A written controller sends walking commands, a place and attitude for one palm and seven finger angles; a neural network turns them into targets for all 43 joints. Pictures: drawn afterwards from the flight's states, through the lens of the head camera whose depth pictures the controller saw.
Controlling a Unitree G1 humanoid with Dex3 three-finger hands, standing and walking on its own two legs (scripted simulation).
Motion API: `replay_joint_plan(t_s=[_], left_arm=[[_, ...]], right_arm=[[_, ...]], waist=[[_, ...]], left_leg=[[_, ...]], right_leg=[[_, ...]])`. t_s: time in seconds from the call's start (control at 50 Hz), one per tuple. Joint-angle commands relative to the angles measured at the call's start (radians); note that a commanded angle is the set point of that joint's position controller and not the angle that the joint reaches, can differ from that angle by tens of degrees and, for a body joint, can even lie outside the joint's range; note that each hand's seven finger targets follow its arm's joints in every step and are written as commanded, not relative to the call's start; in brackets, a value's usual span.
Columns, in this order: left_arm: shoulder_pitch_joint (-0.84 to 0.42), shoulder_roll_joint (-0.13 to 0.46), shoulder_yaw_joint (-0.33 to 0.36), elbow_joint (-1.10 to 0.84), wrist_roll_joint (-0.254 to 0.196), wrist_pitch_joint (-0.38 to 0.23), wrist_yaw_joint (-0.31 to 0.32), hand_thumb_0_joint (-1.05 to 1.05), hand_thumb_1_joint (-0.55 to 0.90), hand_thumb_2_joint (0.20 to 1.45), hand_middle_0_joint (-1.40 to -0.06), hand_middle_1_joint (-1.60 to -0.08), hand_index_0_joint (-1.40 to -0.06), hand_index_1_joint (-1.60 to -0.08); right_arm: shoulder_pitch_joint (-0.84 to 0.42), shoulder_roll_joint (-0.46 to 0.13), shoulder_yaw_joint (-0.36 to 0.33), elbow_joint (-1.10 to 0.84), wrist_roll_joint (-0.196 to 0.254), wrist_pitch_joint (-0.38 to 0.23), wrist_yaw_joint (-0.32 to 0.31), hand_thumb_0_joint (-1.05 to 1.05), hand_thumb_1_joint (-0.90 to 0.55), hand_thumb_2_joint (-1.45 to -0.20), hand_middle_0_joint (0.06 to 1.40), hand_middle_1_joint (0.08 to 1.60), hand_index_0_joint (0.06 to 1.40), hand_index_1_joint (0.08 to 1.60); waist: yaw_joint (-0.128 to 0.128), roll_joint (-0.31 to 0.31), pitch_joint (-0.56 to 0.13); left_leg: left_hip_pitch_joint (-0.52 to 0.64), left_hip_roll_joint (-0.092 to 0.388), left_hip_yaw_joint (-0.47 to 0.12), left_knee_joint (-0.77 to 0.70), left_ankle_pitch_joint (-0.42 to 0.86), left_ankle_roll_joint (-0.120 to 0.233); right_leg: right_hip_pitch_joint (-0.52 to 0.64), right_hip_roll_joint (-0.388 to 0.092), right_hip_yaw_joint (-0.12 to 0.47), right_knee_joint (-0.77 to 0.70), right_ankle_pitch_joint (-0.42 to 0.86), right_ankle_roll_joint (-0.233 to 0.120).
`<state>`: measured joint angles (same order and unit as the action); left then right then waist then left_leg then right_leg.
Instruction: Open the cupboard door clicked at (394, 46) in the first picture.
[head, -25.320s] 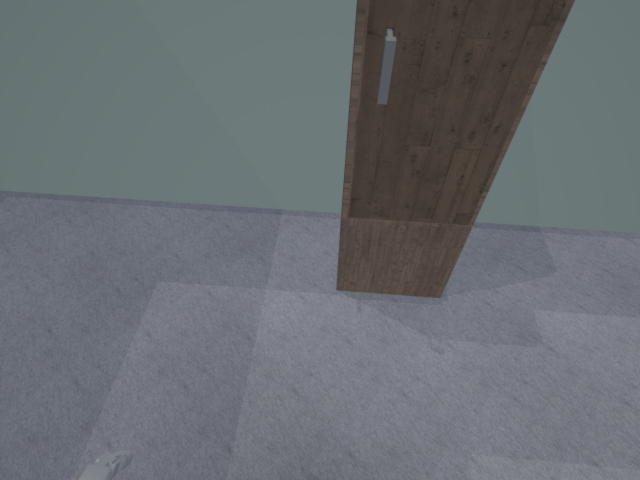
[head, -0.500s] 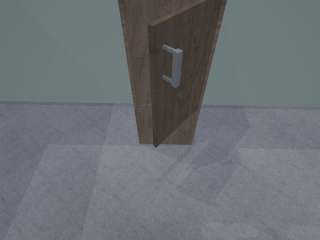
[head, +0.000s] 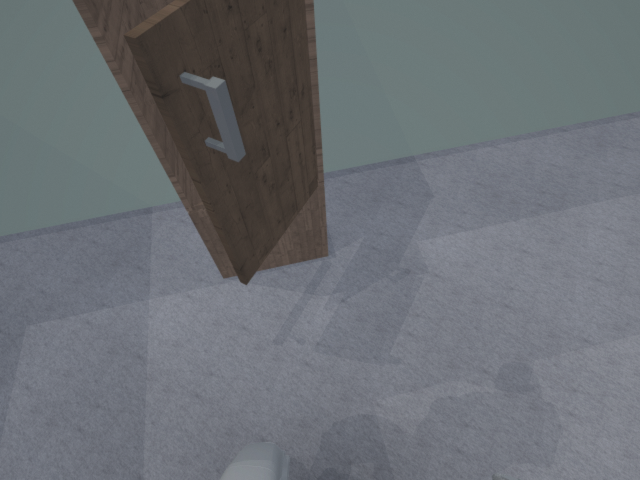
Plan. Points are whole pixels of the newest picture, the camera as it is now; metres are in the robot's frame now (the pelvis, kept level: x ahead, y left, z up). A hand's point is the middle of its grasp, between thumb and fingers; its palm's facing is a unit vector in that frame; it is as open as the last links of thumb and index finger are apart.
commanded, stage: walk to a spot facing it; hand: left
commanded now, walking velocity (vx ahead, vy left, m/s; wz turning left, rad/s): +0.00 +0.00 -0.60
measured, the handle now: (214, 118) +0.55 +0.19 +0.12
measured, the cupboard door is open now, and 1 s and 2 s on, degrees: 49 49 49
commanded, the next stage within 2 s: none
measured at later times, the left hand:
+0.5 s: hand (179, 439) +0.17 +0.24 -0.17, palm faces -0.23 -0.95 -0.22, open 7.4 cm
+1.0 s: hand (269, 381) +0.26 +0.12 -0.17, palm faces -0.59 -0.78 -0.21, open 7.4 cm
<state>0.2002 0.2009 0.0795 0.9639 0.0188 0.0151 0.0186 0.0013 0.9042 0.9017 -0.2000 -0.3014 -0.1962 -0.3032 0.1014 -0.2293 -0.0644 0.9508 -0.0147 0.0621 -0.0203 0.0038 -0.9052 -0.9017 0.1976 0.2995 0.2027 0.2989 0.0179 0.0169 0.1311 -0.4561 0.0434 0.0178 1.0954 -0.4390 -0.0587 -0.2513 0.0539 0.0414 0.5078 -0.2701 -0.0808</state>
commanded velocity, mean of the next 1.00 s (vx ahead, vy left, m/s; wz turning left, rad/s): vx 0.03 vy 0.00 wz -0.60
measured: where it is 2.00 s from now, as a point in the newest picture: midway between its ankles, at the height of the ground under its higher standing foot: (437, 440)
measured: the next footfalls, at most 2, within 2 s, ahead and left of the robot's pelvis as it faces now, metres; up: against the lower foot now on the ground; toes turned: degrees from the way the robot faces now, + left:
left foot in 0.32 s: +0.09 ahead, +0.16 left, +0.00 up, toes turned -12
right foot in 0.70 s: +0.04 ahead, -0.11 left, +0.00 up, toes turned -30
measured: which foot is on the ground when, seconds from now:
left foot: up 0.00-0.30, down 0.32-0.70, up 0.72-1.00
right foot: down 0.00-0.32, up 0.34-0.68, down 0.70-1.00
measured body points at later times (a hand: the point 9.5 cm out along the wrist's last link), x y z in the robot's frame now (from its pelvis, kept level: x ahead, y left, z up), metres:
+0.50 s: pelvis +0.04 +0.05 +0.00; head +0.12 +0.06 +0.44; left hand +0.18 +0.29 -0.16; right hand +0.06 -0.21 -0.13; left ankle +0.05 +0.17 -0.74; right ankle -0.03 -0.08 -0.66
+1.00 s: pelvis +0.07 +0.01 +0.00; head +0.12 -0.01 +0.44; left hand +0.29 +0.16 -0.15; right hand -0.02 -0.24 -0.14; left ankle +0.16 +0.12 -0.71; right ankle +0.01 -0.09 -0.74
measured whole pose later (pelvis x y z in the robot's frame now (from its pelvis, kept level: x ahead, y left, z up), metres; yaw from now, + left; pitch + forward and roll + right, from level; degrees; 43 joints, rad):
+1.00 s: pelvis +0.07 +0.01 +0.00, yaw -36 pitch +1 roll +0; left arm 0.16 0.21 0.05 0.90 0.02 0.03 0.00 0.00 0.90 0.90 -0.20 -0.30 -0.20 -0.30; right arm 0.17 -0.22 -0.05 0.89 -0.01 0.04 -0.01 0.00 -0.91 -0.90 0.20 0.30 0.20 0.30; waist -0.02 -0.02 0.11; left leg -0.41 0.05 0.02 0.82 -0.41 -0.08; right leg -0.27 0.04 0.10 0.52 -0.26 -0.01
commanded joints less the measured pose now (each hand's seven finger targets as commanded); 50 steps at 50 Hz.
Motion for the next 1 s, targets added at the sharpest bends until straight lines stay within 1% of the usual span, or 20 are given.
replay_joint_plan(t_s=[0.0, 0.14, 0.24, 0.26, 0.28, 0.3, 0.32, 0.34, 0.36, 0.4, 0.44, 0.58, 0.64, 0.66, 0.68, 0.7, 0.72, 0.78, 0.9, 0.98], left_arm=[[0.097, 0.188, 0.046, -0.048, 0.003, -0.013, 0.012, 0.0, 0.9, 0.9, -0.2, -0.3, -0.2, -0.3], [0.112, 0.198, 0.057, -0.062, 0.009, -0.007, 0.011, 0.0, 0.9, 0.9, -0.2, -0.3, -0.2, -0.3], [0.033, 0.201, 0.06, -0.09, 0.003, 0.003, 0.007, 0.0, 0.9, 0.9, -0.2, -0.3, -0.2, -0.3], [0.012, 0.184, 0.054, -0.095, 0.001, 0.006, 0.007, 0.0, 0.9, 0.9, -0.2, -0.3, -0.2, -0.3], [0.017, 0.14, 0.044, -0.114, -0.01, 0.006, 0.003, 0.0, 0.9, 0.9, -0.2, -0.3, -0.2, -0.3], [0.032, 0.103, 0.032, -0.131, -0.017, 0.003, -0.01, 0.0, 0.9, 0.9, -0.2, -0.3, -0.2, -0.3], [0.002, 0.137, 0.035, -0.131, -0.004, 0.006, -0.013, 0.0, 0.9, 0.9, -0.2, -0.3, -0.2, -0.3], [0.021, 0.135, 0.039, -0.147, 0.001, 0.007, -0.022, 0.0, 0.9, 0.9, -0.2, -0.3, -0.2, -0.3], [0.015, 0.128, 0.042, -0.126, 0.013, 0.011, -0.027, 0.0, 0.9, 0.9, -0.2, -0.3, -0.2, -0.3], [-0.005, 0.122, 0.037, -0.122, 0.006, 0.017, -0.041, 0.0, 0.9, 0.9, -0.2, -0.3, -0.2, -0.3], [-0.018, 0.102, 0.026, -0.13, 0.0, 0.023, -0.052, 0.0, 0.9, 0.9, -0.2, -0.3, -0.2, -0.3], [-0.096, 0.094, 0.007, -0.156, 0.001, 0.016, -0.062, 0.0, 0.9, 0.9, -0.2, -0.3, -0.2, -0.3], [0.022, 0.136, 0.018, -0.118, 0.002, 0.0, -0.054, 0.0, 0.9, 0.9, -0.2, -0.3, -0.2, -0.3], [0.122, 0.241, 0.038, -0.092, 0.011, -0.012, -0.038, 0.0, 0.9, 0.9, -0.2, -0.3, -0.2, -0.3], [0.193, 0.342, 0.061, -0.067, 0.005, -0.016, -0.021, 0.0, 0.9, 0.9, -0.2, -0.3, -0.2, -0.3], [0.184, 0.32, 0.055, -0.065, -0.006, -0.013, -0.005, 0.0, 0.9, 0.9, -0.2, -0.3, -0.2, -0.3], [0.109, 0.272, 0.046, -0.084, -0.004, -0.003, 0.002, 0.0, 0.9, 0.9, -0.2, -0.3, -0.2, -0.3], [-0.05, 0.215, 0.029, -0.138, 0.004, 0.004, 0.008, 0.0, 0.9, 0.9, -0.2, -0.3, -0.2, -0.3], [-0.022, 0.235, 0.035, -0.133, 0.009, -0.003, -0.004, 0.0, 0.9, 0.9, -0.2, -0.3, -0.2, -0.3], [-0.064, 0.219, 0.04, -0.14, 0.005, 0.002, -0.016, 0.0, 0.9, 0.9, -0.2, -0.3, -0.2, -0.3]], right_arm=[[-0.02, -0.056, -0.015, -0.089, 0.003, -0.024, -0.008, 0.0, -0.9, -0.9, 0.2, 0.3, 0.2, 0.3], [-0.084, -0.061, -0.012, -0.134, 0.013, -0.041, -0.017, 0.0, -0.9, -0.9, 0.2, 0.3, 0.2, 0.3], [0.023, -0.065, -0.011, -0.118, 0.019, -0.052, -0.023, 0.0, -0.9, -0.9, 0.2, 0.3, 0.2, 0.3], [0.07, -0.082, -0.014, -0.102, 0.019, -0.057, -0.026, 0.0, -0.9, -0.9, 0.2, 0.3, 0.2, 0.3], [0.122, -0.15, -0.023, -0.096, 0.007, -0.071, -0.033, 0.0, -0.9, -0.9, 0.2, 0.3, 0.2, 0.3], [0.148, -0.233, -0.039, -0.107, -0.006, -0.075, -0.035, 0.0, -0.9, -0.9, 0.2, 0.3, 0.2, 0.3], [0.15, -0.227, -0.03, -0.114, -0.013, -0.064, -0.039, 0.0, -0.9, -0.9, 0.2, 0.3, 0.2, 0.3], [0.105, -0.201, -0.02, -0.149, -0.02, -0.061, -0.039, 0.0, -0.9, -0.9, 0.2, 0.3, 0.2, 0.3], [0.069, -0.174, -0.011, -0.15, -0.025, -0.068, -0.037, 0.0, -0.9, -0.9, 0.2, 0.3, 0.2, 0.3], [0.083, -0.142, -0.001, -0.153, -0.019, -0.067, -0.035, 0.0, -0.9, -0.9, 0.2, 0.3, 0.2, 0.3], [0.119, -0.148, -0.004, -0.138, -0.018, -0.069, -0.035, 0.0, -0.9, -0.9, 0.2, 0.3, 0.2, 0.3], [0.192, -0.188, -0.023, -0.109, -0.02, -0.062, -0.019, 0.0, -0.9, -0.9, 0.2, 0.3, 0.2, 0.3], [0.168, -0.197, -0.028, -0.117, -0.006, -0.058, -0.011, 0.0, -0.9, -0.9, 0.2, 0.3, 0.2, 0.3], [0.158, -0.146, -0.021, -0.143, 0.011, -0.057, 0.0, 0.0, -0.9, -0.9, 0.2, 0.3, 0.2, 0.3], [0.084, -0.087, -0.002, -0.193, 0.013, -0.052, -0.001, 0.0, -0.9, -0.9, 0.2, 0.3, 0.2, 0.3], [0.088, -0.12, -0.004, -0.18, 0.012, -0.039, -0.014, 0.0, -0.9, -0.9, 0.2, 0.3, 0.2, 0.3], [0.079, -0.104, -0.008, -0.166, 0.014, -0.034, -0.01, 0.0, -0.9, -0.9, 0.2, 0.3, 0.2, 0.3], [0.105, -0.103, -0.013, -0.125, 0.004, -0.025, 0.001, 0.0, -0.9, -0.9, 0.2, 0.3, 0.2, 0.3], [0.108, -0.069, -0.008, -0.118, 0.009, -0.035, 0.001, 0.0, -0.9, -0.9, 0.2, 0.3, 0.2, 0.3], [0.195, -0.079, -0.007, -0.103, 0.004, -0.059, -0.003, 0.0, -0.9, -0.9, 0.2, 0.3, 0.2, 0.3]], waist=[[0.02, -0.106, -0.177], [0.034, -0.159, -0.183], [-0.026, -0.153, -0.193], [-0.051, -0.123, -0.209], [-0.068, 0.05, -0.242], [-0.06, 0.305, -0.246], [-0.065, 0.196, -0.204], [-0.033, 0.112, -0.154], [-0.011, 0.154, -0.133], [-0.006, 0.178, -0.129], [-0.014, 0.17, -0.163], [-0.053, 0.221, -0.159], [0.023, 0.125, -0.203], [0.067, -0.126, -0.283], [0.103, -0.362, -0.277], [0.094, -0.299, -0.265], [0.063, -0.249, -0.184], [-0.012, -0.22, -0.148], [-0.014, -0.152, -0.164], [-0.059, -0.181, -0.166]], left_leg=[[-0.1, 0.001, -0.034, -0.037, 0.035, -0.012], [-0.06, -0.028, -0.045, -0.203, -0.013, -0.006], [0.177, -0.053, -0.039, -0.503, 0.122, 0.01], [0.326, -0.022, -0.047, -0.636, 0.217, 0.013], [0.489, 0.146, -0.214, -0.754, 0.294, 0.075], [0.554, 0.414, -0.462, -0.797, 0.532, 0.202], [0.455, 0.472, -0.451, -0.776, 0.616, 0.275], [0.331, 0.443, -0.378, -0.794, 0.516, 0.286], [0.328, 0.382, -0.347, -0.782, 0.619, 0.263], [0.359, 0.282, -0.134, -0.718, 0.795, 0.204], [0.405, 0.245, -0.047, -0.7, 0.813, 0.18], [0.393, 0.273, 0.05, -0.645, 0.762, 0.153], [0.279, 0.237, 0.107, -0.44, 0.706, 0.078], [0.079, 0.157, 0.185, -0.223, 0.449, 0.02], [-0.138, 0.013, 0.143, 0.041, -0.223, -0.019], [-0.159, 0.052, -0.026, 0.112, -0.226, -0.003], [-0.176, 0.075, -0.033, 0.124, -0.151, -0.001], [-0.071, 0.065, -0.011, 0.059, -0.013, -0.016], [0.025, 0.003, 0.025, -0.223, 0.019, -0.021], [0.234, -0.025, 0.044, -0.487, 0.09, -0.007]], right_leg=[[0.217, -0.25, 0.31, -0.126, 0.544, -0.107], [0.231, -0.246, 0.393, -0.084, 0.666, -0.131], [0.086, -0.181, 0.396, -0.023, 0.591, -0.064], [-0.016, -0.146, 0.37, 0.025, 0.486, -0.022], [-0.173, -0.041, 0.279, 0.13, 0.235, 0.031], [-0.322, 0.054, 0.085, 0.379, -0.349, 0.098], [-0.317, -0.009, 0.062, 0.547, -0.39, 0.113], [-0.295, -0.043, 0.038, 0.624, -0.338, 0.127], [-0.341, -0.042, 0.028, 0.68, -0.295, 0.134], [-0.343, -0.072, 0.0, 0.693, -0.219, 0.145], [-0.326, -0.073, -0.043, 0.622, -0.186, 0.147], [-0.153, -0.057, -0.148, 0.232, -0.146, 0.108], [0.128, -0.049, -0.145, -0.045, 0.124, 0.068], [0.362, -0.243, 0.096, -0.098, 0.419, -0.003], [0.404, -0.472, 0.402, -0.107, 0.85, -0.134], [0.351, -0.471, 0.361, -0.107, 0.735, -0.182], [0.252, -0.401, 0.309, -0.14, 0.492, -0.163], [0.08, -0.291, 0.21, -0.156, 0.34, -0.1], [0.069, -0.253, 0.243, -0.13, 0.362, -0.104], [-0.061, -0.208, 0.291, -0.129, -0.024, -0.062]])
